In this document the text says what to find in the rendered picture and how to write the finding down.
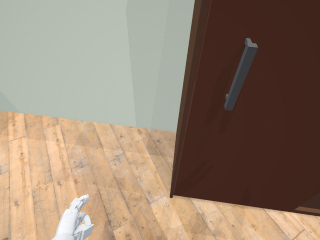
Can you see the robot left hand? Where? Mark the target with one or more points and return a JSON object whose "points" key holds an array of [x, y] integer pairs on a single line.
{"points": [[71, 219]]}

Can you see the handle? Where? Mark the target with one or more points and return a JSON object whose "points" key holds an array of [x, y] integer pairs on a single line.
{"points": [[241, 73]]}

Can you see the wardrobe door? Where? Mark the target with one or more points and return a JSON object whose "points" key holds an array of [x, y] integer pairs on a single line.
{"points": [[265, 152], [313, 202]]}

